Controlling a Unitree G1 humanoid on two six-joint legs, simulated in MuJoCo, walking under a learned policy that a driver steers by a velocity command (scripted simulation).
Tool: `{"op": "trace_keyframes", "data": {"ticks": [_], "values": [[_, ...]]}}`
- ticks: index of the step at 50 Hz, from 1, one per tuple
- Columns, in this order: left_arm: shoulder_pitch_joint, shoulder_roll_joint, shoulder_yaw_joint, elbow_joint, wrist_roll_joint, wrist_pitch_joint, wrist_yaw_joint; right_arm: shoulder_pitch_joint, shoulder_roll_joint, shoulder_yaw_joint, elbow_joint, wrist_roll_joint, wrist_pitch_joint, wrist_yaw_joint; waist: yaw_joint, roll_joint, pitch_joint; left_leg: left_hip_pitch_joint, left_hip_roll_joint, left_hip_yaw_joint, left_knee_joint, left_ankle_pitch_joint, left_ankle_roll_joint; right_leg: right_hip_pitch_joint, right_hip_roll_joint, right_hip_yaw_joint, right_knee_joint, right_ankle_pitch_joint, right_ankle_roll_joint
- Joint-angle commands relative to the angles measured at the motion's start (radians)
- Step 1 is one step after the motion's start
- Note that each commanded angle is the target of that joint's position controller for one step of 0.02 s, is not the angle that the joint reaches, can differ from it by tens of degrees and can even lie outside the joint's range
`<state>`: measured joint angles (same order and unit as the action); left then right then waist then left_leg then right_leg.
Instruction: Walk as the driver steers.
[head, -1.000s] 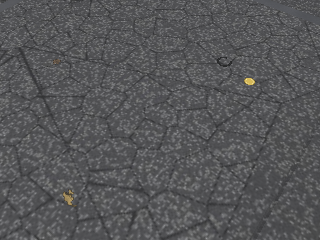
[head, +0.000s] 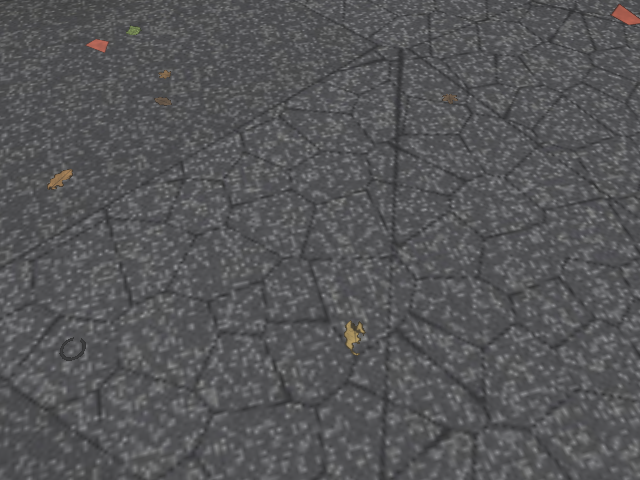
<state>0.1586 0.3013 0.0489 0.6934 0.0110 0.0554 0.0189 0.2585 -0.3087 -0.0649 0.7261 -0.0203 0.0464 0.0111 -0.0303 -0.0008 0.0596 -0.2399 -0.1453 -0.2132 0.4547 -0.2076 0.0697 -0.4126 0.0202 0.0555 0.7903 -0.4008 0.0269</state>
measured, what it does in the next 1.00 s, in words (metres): walks ahead: right foot, then left foot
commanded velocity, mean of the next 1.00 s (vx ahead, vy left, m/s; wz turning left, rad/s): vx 0.17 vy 0.00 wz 0.11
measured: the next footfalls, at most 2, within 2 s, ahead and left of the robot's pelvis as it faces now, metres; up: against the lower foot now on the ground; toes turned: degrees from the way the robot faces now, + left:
right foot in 0.10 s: +0.06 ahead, -0.12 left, +0.00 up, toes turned +5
left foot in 0.50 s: +0.04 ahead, +0.08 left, +0.00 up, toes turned +3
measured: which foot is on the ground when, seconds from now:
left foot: down 0.00-0.10, up 0.12-0.48, down 0.50-0.90, up 0.92-1.00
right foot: up 0.00-0.08, down 0.10-0.50, up 0.52-0.86, down 0.88-1.00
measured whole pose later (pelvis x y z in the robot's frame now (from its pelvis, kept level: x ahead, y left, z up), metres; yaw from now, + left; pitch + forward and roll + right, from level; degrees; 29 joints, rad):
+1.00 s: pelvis +0.20 -0.02 -0.01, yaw +5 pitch -1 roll +1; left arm 0.16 0.22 0.01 0.86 0.00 -0.03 0.01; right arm 0.30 -0.23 -0.01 1.02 -0.02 -0.02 -0.02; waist -0.03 0.02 0.10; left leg -0.25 -0.05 -0.04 1.03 -0.50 0.03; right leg -0.35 0.03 -0.09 0.51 -0.14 -0.09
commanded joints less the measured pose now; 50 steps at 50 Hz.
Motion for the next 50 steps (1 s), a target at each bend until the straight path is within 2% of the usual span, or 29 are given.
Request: {"op": "trace_keyframes", "data": {"ticks": [1, 4, 5, 6, 7, 9, 11, 13, 15, 19, 21, 23, 24, 25, 26, 27, 29, 31, 34, 38, 40, 42, 43, 44, 45, 46, 47, 48, 50], "values": [[0.015, 0.085, 0.015, -0.068, -0.01, -0.022, 0.01, -0.02, -0.162, -0.042, -0.057, -0.003, -0.009, -0.004, 0.012, 0.13, -0.107, 0.079, 0.271, -0.286, -0.055, 0.406, 0.135, 0.066, 0.02, -0.013, -0.099, -0.009, -0.023], [0.095, 0.075, 0.008, -0.043, 0.003, -0.039, 0.024, -0.054, -0.124, -0.025, -0.05, 0.018, -0.008, -0.015, 0.068, 0.082, -0.102, -0.033, 0.2, -0.265, 0.008, 0.226, 0.035, 0.308, -0.02, 0.014, -0.449, 0.2, -0.053], [0.069, 0.128, 0.01, -0.06, 0.02, -0.047, 0.032, -0.001, -0.055, -0.006, -0.05, 0.017, -0.013, -0.017, 0.031, -0.105, -0.119, -0.108, 0.11, -0.149, 0.158, -0.057, -0.024, 0.375, -0.226, 0.23, -0.554, 0.18, -0.093], [0.003, 0.214, 0.024, -0.084, 0.016, -0.043, 0.023, 0.035, -0.071, -0.011, -0.053, 0.013, -0.01, -0.026, 0.007, -0.221, -0.076, -0.213, -0.056, 0.028, 0.274, -0.347, -0.047, 0.308, -0.387, 0.436, -0.573, 0.323, -0.205], [0.049, 0.181, 0.022, -0.06, 0.009, -0.042, 0.013, 0.024, -0.137, -0.029, -0.037, -0.01, -0.005, -0.028, 0.027, -0.164, -0.079, -0.153, 0.006, 0.035, 0.427, -0.38, -0.059, 0.224, -0.406, 0.428, -0.542, 0.373, -0.284], [-0.022, 0.087, -0.006, -0.057, 0.003, -0.05, 0.004, 0.019, -0.115, -0.027, -0.002, 0.003, 0.0, -0.017, -0.004, -0.1, -0.025, -0.128, 0.029, 0.027, 0.501, -0.272, -0.077, 0.179, -0.279, 0.255, -0.528, 0.386, -0.243], [-0.029, 0.084, -0.009, -0.047, 0.007, -0.055, 0.011, 0.032, -0.094, -0.02, 0.018, 0.004, 0.004, -0.004, -0.004, -0.154, -0.048, -0.13, 0.026, 0.053, 0.495, -0.234, -0.097, 0.235, -0.214, 0.166, -0.499, 0.501, -0.212], [0.059, 0.106, 0.002, -0.01, 0.011, -0.053, 0.003, 0.007, -0.077, -0.005, 0.026, -0.003, 0.003, 0.003, 0.039, -0.161, -0.076, -0.162, 0.036, 0.104, 0.429, -0.225, -0.101, 0.321, -0.198, 0.173, -0.534, 0.252, -0.212], [0.12, 0.126, 0.014, 0.024, 0.008, -0.048, -0.007, -0.06, -0.081, 0.0, 0.017, -0.013, -0.002, 0.012, 0.077, -0.176, -0.035, -0.223, 0.061, 0.15, 0.371, -0.232, -0.096, 0.366, -0.213, 0.24, -0.594, -0.027, -0.229], [0.167, 0.139, 0.03, 0.068, 0.015, -0.056, -0.02, -0.122, -0.058, 0.017, 0.023, -0.012, -0.028, 0.019, 0.093, -0.148, 0.0, -0.171, 0.092, 0.212, 0.221, -0.265, -0.066, 0.348, -0.232, 0.259, -0.617, -0.067, -0.25], [0.157, 0.144, 0.037, 0.08, 0.013, -0.06, -0.026, -0.102, -0.047, 0.024, 0.039, -0.007, -0.045, 0.016, 0.073, -0.141, 0.0, -0.068, 0.089, 0.234, 0.111, -0.24, -0.035, 0.287, -0.224, 0.239, -0.609, -0.052, -0.248], [0.115, 0.137, 0.04, 0.086, 0.002, -0.057, -0.03, -0.008, -0.024, 0.03, 0.083, -0.007, -0.061, 0.006, 0.007, -0.108, 0.001, 0.154, 0.076, 0.276, -0.104, -0.067, 0.005, 0.146, -0.183, 0.179, -0.547, -0.048, -0.219], [0.107, 0.112, 0.035, 0.086, 0.0, -0.062, -0.029, 0.055, -0.041, 0.025, 0.108, -0.01, -0.071, -0.005, -0.024, -0.068, -0.016, 0.318, 0.092, 0.239, -0.134, -0.048, 0.02, 0.018, -0.156, 0.149, -0.474, -0.071, -0.19], [0.063, 0.05, 0.016, 0.057, 0.003, -0.072, -0.032, 0.154, -0.1, 0.014, 0.131, -0.019, -0.083, -0.017, -0.074, 0.058, -0.051, 0.478, 0.249, 0.035, -0.211, -0.224, 0.046, -0.154, -0.093, 0.07, -0.294, -0.121, -0.146], [-0.007, -0.008, -0.003, 0.004, 0.001, -0.084, -0.036, 0.226, -0.208, -0.012, 0.136, -0.012, -0.089, -0.023, -0.115, 0.243, -0.05, 0.505, 0.482, -0.346, -0.348, -0.527, 0.131, -0.336, 0.032, -0.087, -0.036, -0.14, -0.105], [-0.037, 0.089, 0.02, -0.002, 0.02, -0.085, -0.03, 0.209, -0.207, -0.018, 0.157, -0.013, -0.09, -0.023, -0.095, 0.132, 0.077, 0.372, 0.536, -0.395, -0.367, -0.523, 0.199, -0.397, -0.02, -0.04, 0.09, -0.119, -0.112], [0.04, 0.096, 0.025, 0.047, 0.012, -0.092, -0.049, 0.104, -0.109, 0.009, 0.134, -0.006, -0.103, -0.013, -0.015, 0.09, 0.104, 0.332, 0.426, -0.234, -0.364, -0.37, 0.163, -0.373, -0.072, -0.012, 0.155, 0.022, -0.106], [0.056, 0.088, 0.023, 0.07, 0.027, -0.091, -0.062, 0.089, -0.073, 0.022, 0.139, -0.004, -0.117, -0.015, 0.007, 0.1, 0.072, 0.322, 0.357, -0.086, -0.358, -0.044, 0.134, -0.324, -0.084, -0.049, 0.18, 0.105, -0.079], [0.032, 0.04, 0.009, 0.061, 0.03, -0.086, -0.061, 0.124, -0.061, 0.031, 0.18, 0.008, -0.125, -0.012, 0.026, 0.088, 0.031, 0.28, 0.313, 0.087, -0.257, 0.613, 0.125, -0.249, -0.062, -0.108, 0.157, 0.15, -0.036], [-0.076, -0.009, -0.017, 0.03, 0.015, -0.078, -0.055, 0.157, -0.054, 0.043, 0.227, 0.004, -0.11, -0.018, -0.003, 0.123, 0.033, 0.187, 0.272, 0.164, -0.197, 0.786, 0.087, -0.09, -0.022, -0.166, -0.073, 0.26, -0.038], [-0.05, 0.003, -0.017, 0.045, 0.011, -0.078, -0.042, 0.159, -0.065, 0.042, 0.244, 0.004, -0.108, -0.024, 0.007, 0.132, 0.01, 0.199, 0.29, 0.149, -0.144, 0.845, 0.071, -0.006, -0.001, -0.157, -0.138, 0.292, -0.065], [0.065, 0.032, -0.006, 0.092, 0.014, -0.084, -0.025, 0.124, -0.079, 0.038, 0.249, 0.01, -0.109, -0.032, 0.061, 0.116, -0.036, 0.217, 0.3, 0.128, -0.035, 0.905, 0.046, 0.119, 0.022, -0.135, -0.21, 0.301, -0.1], [0.162, 0.039, -0.001, 0.13, 0.019, -0.096, -0.017, 0.099, -0.084, 0.036, 0.251, 0.02, -0.108, -0.032, 0.115, 0.085, -0.07, 0.2, 0.273, 0.144, 0.085, 0.85, 0.027, 0.239, 0.024, -0.132, -0.322, 0.403, -0.115], [0.248, 0.088, 0.011, 0.161, 0.032, -0.112, -0.007, 0.118, -0.069, 0.042, 0.247, 0.027, -0.115, -0.031, 0.137, 0.026, -0.138, 0.102, 0.222, 0.162, 0.236, 0.611, 0.002, 0.423, -0.074, -0.053, -0.342, 0.658, -0.135], [0.332, 0.177, 0.028, 0.168, 0.042, -0.116, -0.005, 0.225, 0.008, 0.058, 0.242, 0.039, -0.114, -0.034, 0.112, -0.176, -0.286, -0.071, 0.107, 0.214, 0.555, -0.071, -0.026, 0.667, -0.373, 0.225, -0.254, 1.175, -0.253], [0.32, 0.162, 0.025, 0.177, -0.01, -0.104, -0.013, 0.302, -0.015, 0.044, 0.288, 0.04, -0.089, -0.038, 0.085, -0.19, -0.404, -0.077, 0.033, 0.142, 0.71, -0.398, -0.031, 0.611, -0.459, 0.394, -0.329, 1.208, -0.377], [0.207, 0.119, 0.016, 0.155, -0.03, -0.097, -0.016, 0.253, -0.045, 0.036, 0.293, 0.009, -0.069, -0.037, 0.05, -0.1, -0.281, -0.097, 0.085, 0.116, 0.76, -0.376, -0.034, 0.456, -0.417, 0.336, -0.404, 0.904, -0.371], [0.1, 0.057, -0.003, 0.136, -0.023, -0.093, -0.013, 0.17, -0.028, 0.038, 0.279, -0.01, -0.063, -0.03, 0.037, -0.075, -0.147, -0.137, 0.109, 0.132, 0.737, -0.334, -0.033, 0.327, -0.364, 0.274, -0.468, 0.696, -0.34], [0.03, 0.005, -0.026, 0.143, -0.005, -0.089, -0.001, 0.124, 0.004, 0.044, 0.276, -0.012, -0.044, -0.023, -0.003, -0.079, -0.046, -0.064, 0.157, 0.145, 0.581, -0.259, -0.045, 0.149, -0.271, 0.132, -0.55, 0.573, -0.268]]}}
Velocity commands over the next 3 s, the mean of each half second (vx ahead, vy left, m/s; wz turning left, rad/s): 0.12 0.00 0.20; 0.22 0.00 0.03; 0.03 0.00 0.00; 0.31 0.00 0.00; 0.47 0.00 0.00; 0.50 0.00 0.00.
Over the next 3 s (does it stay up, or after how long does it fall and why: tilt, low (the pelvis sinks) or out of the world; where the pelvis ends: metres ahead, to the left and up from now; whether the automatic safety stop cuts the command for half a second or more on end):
stays up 0.98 -0.02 0.00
